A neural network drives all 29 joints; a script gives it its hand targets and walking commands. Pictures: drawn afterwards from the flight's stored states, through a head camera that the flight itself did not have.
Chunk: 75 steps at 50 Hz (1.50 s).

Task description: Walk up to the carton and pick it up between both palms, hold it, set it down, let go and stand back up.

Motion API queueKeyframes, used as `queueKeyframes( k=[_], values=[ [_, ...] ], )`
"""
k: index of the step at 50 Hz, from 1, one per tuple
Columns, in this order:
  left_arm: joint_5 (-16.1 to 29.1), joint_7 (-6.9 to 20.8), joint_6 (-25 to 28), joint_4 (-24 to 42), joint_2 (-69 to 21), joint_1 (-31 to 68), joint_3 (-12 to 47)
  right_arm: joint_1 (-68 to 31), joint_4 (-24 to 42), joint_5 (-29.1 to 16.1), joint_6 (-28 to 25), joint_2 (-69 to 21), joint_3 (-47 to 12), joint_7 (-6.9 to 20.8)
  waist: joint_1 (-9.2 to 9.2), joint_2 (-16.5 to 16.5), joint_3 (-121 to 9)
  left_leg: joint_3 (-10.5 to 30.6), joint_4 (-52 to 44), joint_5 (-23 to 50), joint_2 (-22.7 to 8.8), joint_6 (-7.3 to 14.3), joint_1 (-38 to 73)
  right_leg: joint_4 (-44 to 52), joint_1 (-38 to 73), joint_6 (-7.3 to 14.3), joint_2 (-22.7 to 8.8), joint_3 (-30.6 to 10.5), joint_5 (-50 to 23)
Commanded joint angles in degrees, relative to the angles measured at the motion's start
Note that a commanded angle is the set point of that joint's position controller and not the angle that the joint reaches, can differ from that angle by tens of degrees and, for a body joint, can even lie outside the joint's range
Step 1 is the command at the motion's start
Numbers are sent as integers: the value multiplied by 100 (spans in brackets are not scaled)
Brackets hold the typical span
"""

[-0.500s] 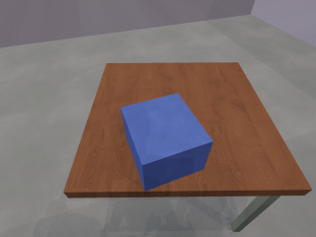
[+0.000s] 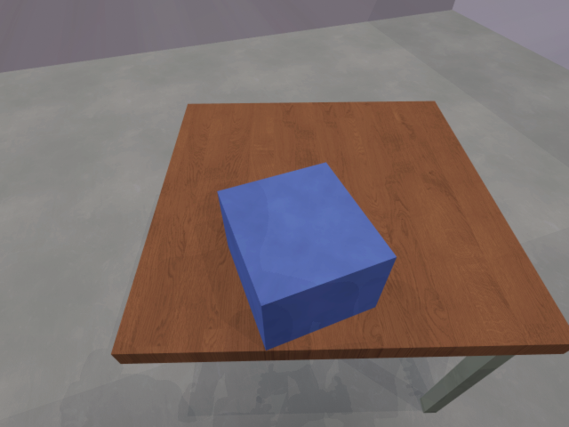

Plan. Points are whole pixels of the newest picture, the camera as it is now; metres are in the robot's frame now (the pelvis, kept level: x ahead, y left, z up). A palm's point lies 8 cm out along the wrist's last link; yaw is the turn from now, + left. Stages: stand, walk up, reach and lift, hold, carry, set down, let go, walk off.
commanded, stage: walk up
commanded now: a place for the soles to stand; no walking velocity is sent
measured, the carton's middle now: (297, 250) +0.44 -0.02 -0.04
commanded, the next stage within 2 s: reach and lift in 1.18 s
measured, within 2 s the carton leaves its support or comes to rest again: neither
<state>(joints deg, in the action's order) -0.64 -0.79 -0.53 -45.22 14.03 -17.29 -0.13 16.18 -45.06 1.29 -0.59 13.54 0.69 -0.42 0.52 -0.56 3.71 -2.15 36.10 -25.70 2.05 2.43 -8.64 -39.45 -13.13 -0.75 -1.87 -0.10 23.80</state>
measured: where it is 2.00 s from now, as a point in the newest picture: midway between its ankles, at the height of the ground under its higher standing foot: outside the picture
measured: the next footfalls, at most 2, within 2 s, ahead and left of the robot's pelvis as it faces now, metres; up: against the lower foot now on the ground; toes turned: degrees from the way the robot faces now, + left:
left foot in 0.36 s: +0.05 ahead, +0.12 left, +0.00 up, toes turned +2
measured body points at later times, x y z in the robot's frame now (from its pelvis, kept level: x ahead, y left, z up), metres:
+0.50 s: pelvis +0.00 +0.01 +0.01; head +0.01 +0.01 +0.46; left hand +0.08 +0.26 -0.12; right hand +0.09 -0.24 -0.12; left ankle +0.01 +0.12 -0.72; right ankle +0.00 -0.12 -0.72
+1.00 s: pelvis -0.01 +0.01 +0.02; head -0.01 +0.01 +0.47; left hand +0.03 +0.26 -0.13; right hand +0.04 -0.25 -0.11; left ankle +0.01 +0.12 -0.72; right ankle +0.00 -0.12 -0.72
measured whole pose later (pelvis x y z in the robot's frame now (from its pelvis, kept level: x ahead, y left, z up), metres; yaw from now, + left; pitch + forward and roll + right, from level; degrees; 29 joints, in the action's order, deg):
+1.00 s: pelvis -0.01 +0.01 +0.02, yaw -2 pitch -3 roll +0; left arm 0.3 0.1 -0.5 -54.8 13.7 -17.3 0.0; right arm 17.0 -49.0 -0.1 -0.3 13.7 0.0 -0.6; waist 0.6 0.5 3.4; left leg -3.4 26.7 -13.4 -0.8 0.4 -10.0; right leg -27.1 -10.8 -0.9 -0.9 -0.8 13.1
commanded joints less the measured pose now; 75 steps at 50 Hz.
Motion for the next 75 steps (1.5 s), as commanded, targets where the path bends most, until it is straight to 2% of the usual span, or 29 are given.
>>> queueKeyframes(
  k=[1,4,5,6,7,8,9,10,13,15,17,19,20,23,25,28,36,37,44,59,60,61,62,63,66,67,70,71,75],
  values=[
    [-119,-127,54,744,332,505,-98,956,257,17,-59,1242,387,-139,-506,-825,318,2138,-1390,5103,-2132,987,1004,-504,-1733,55,70,162,914],
    [-64,-70,182,671,414,297,-165,456,419,33,27,1153,273,-178,-200,-919,343,1427,-1081,5075,-1592,628,625,692,-1069,155,-1,142,-63],
    [-48,-55,261,545,484,-107,-212,85,481,-14,30,1160,228,-153,103,-861,70,1041,-761,4800,-1326,425,138,1421,-97,239,-38,89,-1239],
    [-93,-52,319,350,766,-589,-330,-92,518,-59,3,1017,177,-109,331,-328,-348,519,-56,4300,-902,122,-457,1538,1086,390,-181,-165,-2773],
    [-135,-79,330,257,1225,-756,-440,-94,661,-82,-33,772,76,-82,390,339,-775,269,827,3355,-512,-232,-1174,1447,1934,814,-986,-1297,-4291],
    [-32,-100,293,290,1385,-796,-477,162,655,-79,5,597,74,-111,325,503,-1016,48,1278,1206,-190,-410,-924,1478,1622,1525,-1763,-2071,-4807],
    [5,-89,231,276,1315,-615,-453,254,579,-39,122,514,65,-163,238,709,-814,295,1093,-685,-239,-373,-837,1537,1235,1938,-2004,-2148,-4767],
    [9,-80,186,297,1108,-423,-362,124,530,-18,148,460,59,-175,249,786,-413,414,1133,-1162,-305,-345,-1159,1615,1133,1990,-2001,-2102,-4722],
    [-41,-157,93,380,1032,-122,-263,156,530,-10,51,391,109,-107,176,1000,-19,390,675,-883,-498,-390,-1383,1498,965,1582,-1596,-1328,-5130],
    [-3,-110,33,405,1030,422,-216,558,432,-22,-67,470,147,-86,-190,877,-158,228,-938,944,-467,-346,-357,968,450,1043,-983,-749,-5113],
    [98,-37,14,435,908,569,-195,852,291,12,-113,785,255,-71,-303,370,-489,461,-1067,3187,-606,-125,664,578,-316,525,-486,-288,-3556],
    [217,-12,-65,431,623,208,-107,290,428,-76,-59,1304,343,-95,16,-146,-549,1475,-1486,2608,-1652,547,-335,425,173,127,-47,-39,-664],
    [110,-44,-137,319,557,93,-126,-55,504,-127,-22,1420,354,-70,149,-433,-196,1510,-1615,2123,-1756,717,-1167,572,624,117,-53,-126,-341],
    [48,23,-7,61,917,164,-181,-184,592,-182,-27,969,191,-13,57,-115,88,781,-1445,1867,-1014,80,-905,1320,398,190,-317,-475,-1732],
    [76,48,53,2,959,252,-199,54,506,-187,-54,913,151,-17,-23,-213,18,653,-1393,1968,-912,-36,-524,1400,203,251,-375,-544,-1920],
    [80,50,64,-110,822,168,-134,88,414,-166,-93,961,163,-24,-34,-26,-52,715,-1402,2231,-987,29,-275,1524,150,192,-338,-518,-1862],
    [78,55,115,-341,879,78,-153,-44,344,-144,-111,977,159,-31,17,-95,-187,597,-1630,1502,-941,3,-264,1730,207,209,-335,-560,-1591],
    [87,51,107,-400,895,30,-171,54,303,-132,-123,961,172,-35,-41,280,-192,684,-1686,1383,-974,-5,-203,1685,176,192,-311,-480,-1541],
    [95,55,105,-555,837,-121,-181,11,141,-134,-113,1000,190,-56,16,-18,143,697,-1905,733,-945,-57,-516,1790,33,195,-295,-539,-1232],
    [106,-11,130,-806,760,-324,-190,307,-264,-114,-99,857,163,-92,-21,77,77,543,-1730,995,-870,-92,-337,1871,-101,223,-314,-638,-1286],
    [362,-18,-861,965,1675,4717,-416,-4099,349,718,-358,323,758,73,-378,181,-354,-202,-672,-245,-491,-292,-2152,514,-562,294,59,343,557],
    [411,-206,-1488,1013,1509,3455,-178,-3123,152,723,-120,634,854,243,-457,118,471,-345,-635,-1273,-371,-247,-2805,305,-415,371,126,279,1259],
    [294,-223,-1801,1326,1585,3588,-322,-3126,409,718,36,649,793,328,-389,173,466,-279,-827,-1440,-499,-140,-2977,309,-88,317,228,421,1270],
    [478,-184,-2119,1240,1382,3186,-182,-2767,551,588,197,575,861,387,-332,501,-66,-360,-448,-714,-466,-351,-2397,209,-311,326,-16,337,754],
    [158,-115,-2922,2313,969,2635,-407,-1668,917,62,401,748,760,390,-82,-50,-1781,-475,-63,576,-549,-536,-930,325,-457,293,-27,239,-1062],
    [101,-73,-3120,2616,872,2303,-389,-1363,1003,-174,494,737,758,396,-82,-209,-2006,-505,-215,233,-507,-564,-594,524,-271,363,76,294,-786],
    [-292,89,-3395,2621,558,807,-641,-675,853,-687,617,950,298,352,-74,-407,-1972,-174,-199,3142,-478,-646,639,476,0,299,412,623,-2634],
    [-408,114,-3458,2697,444,495,-765,-602,697,-832,663,1191,225,369,-79,-396,-1863,-133,-267,3567,-407,-690,924,710,16,268,510,636,-2652],
    [-469,81,-3410,2873,279,647,-810,-1009,817,-782,500,1263,193,408,-172,-47,-771,-115,-654,2627,-230,-606,546,1202,-242,198,504,580,-1982]
  ],
)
